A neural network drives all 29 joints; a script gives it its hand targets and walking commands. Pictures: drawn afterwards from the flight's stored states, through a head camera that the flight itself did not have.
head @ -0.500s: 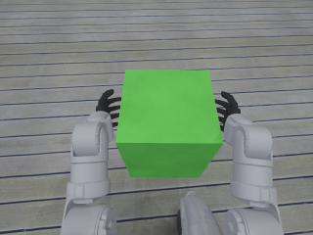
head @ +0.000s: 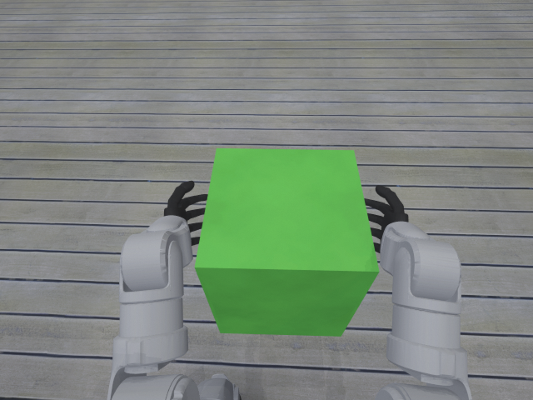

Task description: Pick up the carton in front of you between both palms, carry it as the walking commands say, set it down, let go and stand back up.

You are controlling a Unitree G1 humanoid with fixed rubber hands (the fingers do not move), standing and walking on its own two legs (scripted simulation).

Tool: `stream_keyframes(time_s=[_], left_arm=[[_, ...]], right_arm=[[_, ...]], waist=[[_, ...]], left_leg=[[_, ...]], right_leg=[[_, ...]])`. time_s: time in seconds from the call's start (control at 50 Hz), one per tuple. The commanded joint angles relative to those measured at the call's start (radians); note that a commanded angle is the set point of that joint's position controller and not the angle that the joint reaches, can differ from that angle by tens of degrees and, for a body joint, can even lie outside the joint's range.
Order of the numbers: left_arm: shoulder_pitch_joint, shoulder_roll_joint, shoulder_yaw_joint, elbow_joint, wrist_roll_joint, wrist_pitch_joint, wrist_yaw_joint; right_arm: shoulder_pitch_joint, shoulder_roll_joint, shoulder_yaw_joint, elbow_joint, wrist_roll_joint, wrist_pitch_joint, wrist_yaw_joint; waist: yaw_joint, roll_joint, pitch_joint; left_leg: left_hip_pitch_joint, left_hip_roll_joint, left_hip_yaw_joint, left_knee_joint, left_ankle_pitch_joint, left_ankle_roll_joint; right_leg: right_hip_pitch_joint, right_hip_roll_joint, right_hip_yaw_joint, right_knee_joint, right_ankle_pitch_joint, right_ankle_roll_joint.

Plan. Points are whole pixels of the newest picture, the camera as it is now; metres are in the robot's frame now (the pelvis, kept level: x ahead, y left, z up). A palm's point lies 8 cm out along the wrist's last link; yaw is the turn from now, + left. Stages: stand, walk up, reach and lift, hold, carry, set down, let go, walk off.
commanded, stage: carry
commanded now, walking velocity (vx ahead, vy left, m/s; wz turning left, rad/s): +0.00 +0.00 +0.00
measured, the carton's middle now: (282, 248) +0.34 +0.01 +0.01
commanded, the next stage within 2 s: none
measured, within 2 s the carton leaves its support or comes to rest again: neither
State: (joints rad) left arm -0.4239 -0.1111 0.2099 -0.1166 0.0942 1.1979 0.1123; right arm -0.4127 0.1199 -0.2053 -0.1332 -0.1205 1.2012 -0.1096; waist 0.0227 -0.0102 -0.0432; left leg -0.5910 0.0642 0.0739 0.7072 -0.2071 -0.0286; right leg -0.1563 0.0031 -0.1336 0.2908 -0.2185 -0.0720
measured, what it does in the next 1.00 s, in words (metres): walks ahead: left foot, then right foot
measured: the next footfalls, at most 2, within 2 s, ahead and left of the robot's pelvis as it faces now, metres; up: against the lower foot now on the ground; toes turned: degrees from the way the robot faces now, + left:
left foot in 0.12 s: +0.24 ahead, +0.11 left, +0.00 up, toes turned -13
right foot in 0.30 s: +0.17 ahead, -0.10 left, +0.00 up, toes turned -2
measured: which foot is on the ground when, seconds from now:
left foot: up 0.00-0.10, down 0.12-1.00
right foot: down 0.00-0.12, up 0.14-0.28, down 0.30-1.00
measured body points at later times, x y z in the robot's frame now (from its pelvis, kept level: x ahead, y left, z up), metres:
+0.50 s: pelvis +0.19 +0.03 -0.01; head +0.15 +0.04 +0.43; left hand +0.47 +0.17 +0.08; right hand +0.45 -0.13 +0.08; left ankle +0.21 +0.11 -0.75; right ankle +0.13 -0.09 -0.75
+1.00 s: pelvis +0.18 +0.02 -0.02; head +0.14 +0.02 +0.43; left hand +0.46 +0.15 +0.07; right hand +0.44 -0.15 +0.07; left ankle +0.21 +0.11 -0.75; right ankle +0.13 -0.09 -0.75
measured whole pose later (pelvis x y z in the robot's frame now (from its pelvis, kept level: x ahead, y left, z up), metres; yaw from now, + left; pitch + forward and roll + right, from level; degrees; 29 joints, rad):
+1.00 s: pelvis +0.18 +0.02 -0.02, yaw -3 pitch +2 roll +0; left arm -0.16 -0.13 0.10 -0.28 0.13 1.24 0.07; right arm -0.15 0.13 -0.11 -0.28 -0.13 1.24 -0.07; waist 0.00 -0.01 -0.16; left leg -0.32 0.05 0.19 0.55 -0.26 0.03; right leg -0.20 -0.05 -0.12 0.54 -0.36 0.01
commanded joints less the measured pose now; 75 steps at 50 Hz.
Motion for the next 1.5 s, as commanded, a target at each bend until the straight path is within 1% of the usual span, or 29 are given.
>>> stream_keyframes(time_s=[0.0, 0.04, 0.06, 0.08, 0.1, 0.12, 0.14, 0.16, 0.18, 0.2, 0.22, 0.24, 0.26, 0.3, 0.32, 0.34, 0.36, 0.42, 0.46, 0.5, 0.56, 0.66, 0.78, 0.86, 1.0, 1.1, 1.2, 1.32, 1.48], left_arm=[[-0.446, -1.004, -0.73, -0.131, -0.397, 0.009, -0.278], [-0.341, -0.981, -0.741, -0.149, -0.363, 0.005, -0.282], [-0.302, -0.97, -0.751, -0.156, -0.349, 0.002, -0.284], [-0.269, -0.958, -0.761, -0.165, -0.339, -0.001, -0.288], [-0.201, -0.965, -0.759, -0.153, -0.338, 0.006, -0.292], [-0.209, -0.955, -0.769, -0.183, -0.339, 0.007, -0.293], [-0.228, -0.946, -0.787, -0.201, -0.352, 0.018, -0.29], [-0.209, -0.937, -0.796, -0.218, -0.357, 0.022, -0.291], [-0.219, -0.951, -0.808, -0.23, -0.368, 0.018, -0.292], [-0.232, -0.967, -0.819, -0.242, -0.379, 0.012, -0.293], [-0.244, -0.98, -0.827, -0.256, -0.389, 0.006, -0.293], [-0.245, -0.989, -0.831, -0.265, -0.394, 0.001, -0.291], [-0.231, -0.994, -0.836, -0.271, -0.394, -0.004, -0.289], [-0.208, -0.987, -0.843, -0.282, -0.391, -0.008, -0.286], [-0.207, -0.986, -0.844, -0.282, -0.385, -0.008, -0.284], [-0.217, -0.965, -0.84, -0.293, -0.387, 0.001, -0.284], [-0.218, -0.957, -0.841, -0.285, -0.381, 0.003, -0.284], [-0.175, -0.902, -0.819, -0.253, -0.375, 0.023, -0.282], [-0.144, -0.874, -0.801, -0.213, -0.362, 0.035, -0.28], [-0.136, -0.86, -0.785, -0.174, -0.353, 0.043, -0.28], [-0.154, -0.879, -0.776, -0.146, -0.354, 0.042, -0.285], [-0.24, -0.927, -0.799, -0.208, -0.386, 0.029, -0.285], [-0.213, -0.917, -0.802, -0.23, -0.382, 0.032, -0.28], [-0.202, -0.911, -0.8, -0.223, -0.376, 0.035, -0.282], [-0.214, -0.914, -0.798, -0.212, -0.374, 0.039, -0.285], [-0.192, -0.926, -0.8, -0.178, -0.358, 0.023, -0.29], [-0.189, -0.934, -0.806, -0.138, -0.336, -0.026, -0.295], [-0.184, -0.917, -0.788, -0.105, -0.296, -0.117, -0.295], [-0.142, -0.855, -0.705, -0.01, -0.208, -0.248, -0.29]], right_arm=[[-0.476, 1.019, 0.754, -0.133, 0.385, -0.012, 0.221], [-0.407, 1.003, 0.786, -0.166, 0.391, -0.007, 0.237], [-0.369, 0.998, 0.8, -0.174, 0.393, -0.005, 0.247], [-0.328, 0.989, 0.811, -0.179, 0.393, -0.003, 0.259], [-0.271, 0.984, 0.817, -0.2, 0.392, 0.004, 0.265], [-0.246, 0.966, 0.799, -0.188, 0.377, 0.011, 0.273], [-0.217, 0.961, 0.784, -0.161, 0.374, 0.009, 0.28], [-0.164, 0.962, 0.776, -0.151, 0.383, 0.003, 0.284], [-0.163, 0.97, 0.778, -0.168, 0.391, -0.002, 0.287], [-0.181, 0.983, 0.783, -0.185, 0.398, -0.005, 0.289], [-0.203, 0.995, 0.789, -0.202, 0.406, -0.008, 0.29], [-0.209, 1.001, 0.793, -0.214, 0.41, -0.011, 0.29], [-0.202, 1.003, 0.797, -0.224, 0.415, -0.014, 0.291], [-0.186, 0.992, 0.801, -0.233, 0.416, -0.019, 0.293], [-0.205, 0.977, 0.808, -0.249, 0.421, -0.017, 0.296], [-0.194, 0.97, 0.807, -0.228, 0.416, -0.015, 0.294], [-0.204, 0.953, 0.812, -0.249, 0.417, -0.011, 0.293], [-0.176, 0.896, 0.796, -0.226, 0.402, 0.012, 0.285], [-0.152, 0.867, 0.784, -0.193, 0.388, 0.025, 0.281], [-0.151, 0.853, 0.774, -0.161, 0.379, 0.034, 0.28], [-0.174, 0.873, 0.772, -0.139, 0.379, 0.034, 0.283], [-0.258, 0.919, 0.796, -0.2, 0.412, 0.023, 0.284], [-0.228, 0.909, 0.797, -0.218, 0.41, 0.027, 0.28], [-0.216, 0.903, 0.794, -0.21, 0.405, 0.03, 0.283], [-0.23, 0.905, 0.792, -0.201, 0.405, 0.034, 0.287], [-0.207, 0.917, 0.793, -0.168, 0.388, 0.019, 0.292], [-0.204, 0.922, 0.798, -0.129, 0.366, -0.03, 0.298], [-0.2, 0.905, 0.777, -0.091, 0.327, -0.122, 0.297], [-0.158, 0.845, 0.693, 0.008, 0.237, -0.257, 0.292]], waist=[[-0.002, -0.169, -0.362], [0.008, -0.17, -0.353], [0.001, -0.158, -0.352], [-0.012, -0.131, -0.359], [-0.02, -0.094, -0.377], [-0.026, 0.031, -0.431], [-0.041, 0.19, -0.505], [-0.043, 0.208, -0.52], [-0.039, 0.172, -0.493], [-0.03, 0.132, -0.474], [-0.025, 0.136, -0.454], [-0.025, 0.158, -0.448], [-0.023, 0.15, -0.449], [-0.024, 0.109, -0.432], [-0.024, 0.073, -0.399], [-0.029, 0.064, -0.371], [-0.031, 0.019, -0.338], [-0.026, 0.026, -0.335], [-0.025, 0.011, -0.336], [-0.024, -0.002, -0.324], [-0.023, -0.007, -0.304], [-0.024, -0.006, -0.314], [-0.023, 0.0, -0.331], [-0.023, 0.005, -0.312], [-0.023, 0.006, -0.264], [-0.024, 0.006, -0.252], [-0.024, 0.007, -0.24], [-0.023, 0.008, -0.248], [-0.023, 0.013, -0.256]], left_leg=[[0.07, -0.073, 0.093, -0.129, 0.131, -0.005], [0.134, -0.087, 0.12, -0.245, 0.227, -0.011], [0.217, -0.092, 0.137, -0.339, 0.307, -0.009], [0.353, -0.081, 0.15, -0.445, 0.434, -0.005], [0.528, -0.013, 0.103, -0.452, 0.567, 0.004], [0.746, 0.17, -0.063, -0.287, 1.074, 0.052], [0.983, 0.314, -0.204, -0.196, 1.392, 0.206], [0.951, 0.326, -0.24, -0.242, 1.289, 0.25], [0.882, 0.306, -0.218, -0.295, 1.097, 0.233], [0.805, 0.287, -0.198, -0.345, 0.876, 0.206], [0.71, 0.261, -0.156, -0.379, 0.69, 0.176], [0.644, 0.23, -0.117, -0.396, 0.546, 0.15], [0.604, 0.208, -0.079, -0.393, 0.423, 0.134], [0.504, 0.17, -0.028, -0.387, 0.235, 0.101], [0.5, 0.146, 0.003, -0.378, 0.178, 0.083], [0.451, 0.137, -0.012, -0.356, 0.194, 0.07], [0.456, 0.117, 0.006, -0.333, 0.273, 0.057], [0.485, 0.119, -0.006, -0.243, 0.484, 0.06], [0.479, 0.114, -0.003, -0.201, 0.56, 0.066], [0.461, 0.11, 0.002, -0.181, 0.573, 0.065], [0.434, 0.106, 0.003, -0.17, 0.531, 0.061], [0.425, 0.103, 0.003, -0.165, 0.427, 0.061], [0.432, 0.104, -0.001, -0.171, 0.385, 0.066], [0.424, 0.105, -0.004, -0.189, 0.345, 0.066], [0.402, 0.106, -0.016, -0.235, 0.227, 0.065], [0.397, 0.106, -0.018, -0.252, 0.192, 0.064], [0.388, 0.105, -0.022, -0.267, 0.149, 0.063], [0.381, 0.105, -0.025, -0.277, 0.113, 0.063], [0.372, 0.106, -0.025, -0.285, 0.097, 0.06]], right_leg=[[0.315, -0.183, 0.038, 0.05, 0.904, -0.016], [0.327, -0.162, 0.004, 0.102, 0.873, -0.003], [0.303, -0.151, -0.019, 0.162, 0.834, 0.013], [0.241, -0.139, -0.043, 0.242, 0.773, 0.04], [0.122, -0.139, -0.03, 0.298, 0.632, 0.078], [-0.058, -0.108, -0.024, 0.431, 0.294, 0.114], [-0.282, -0.045, 0.041, 0.533, -0.163, 0.133], [-0.316, -0.038, 0.085, 0.548, -0.353, 0.118], [-0.303, -0.055, 0.113, 0.483, -0.379, 0.109], [-0.256, -0.075, 0.127, 0.354, -0.376, 0.097], [-0.17, -0.073, 0.103, 0.252, -0.34, 0.094], [-0.099, -0.055, 0.07, 0.209, -0.254, 0.093], [-0.046, -0.054, 0.045, 0.162, -0.162, 0.093], [0.044, -0.085, 0.033, 0.094, 0.03, 0.105], [0.012, -0.126, 0.07, 0.075, 0.046, 0.107], [0.042, -0.161, 0.087, 0.088, 0.082, 0.11], [0.0, -0.178, 0.094, 0.123, 0.131, 0.104], [-0.023, -0.171, 0.088, 0.164, 0.254, 0.094], [-0.022, -0.168, 0.085, 0.191, 0.359, 0.092], [-0.024, -0.168, 0.083, 0.203, 0.415, 0.092], [-0.027, -0.17, 0.084, 0.21, 0.431, 0.09], [-0.028, -0.168, 0.09, 0.213, 0.365, 0.08], [-0.024, -0.164, 0.094, 0.211, 0.316, 0.071], [-0.036, -0.162, 0.096, 0.197, 0.267, 0.066], [-0.072, -0.161, 0.104, 0.155, 0.132, 0.057], [-0.086, -0.16, 0.107, 0.14, 0.091, 0.054], [-0.103, -0.158, 0.111, 0.129, 0.047, 0.05], [-0.11, -0.156, 0.115, 0.125, 0.02, 0.046], [-0.115, -0.151, 0.113, 0.128, 0.01, 0.045]])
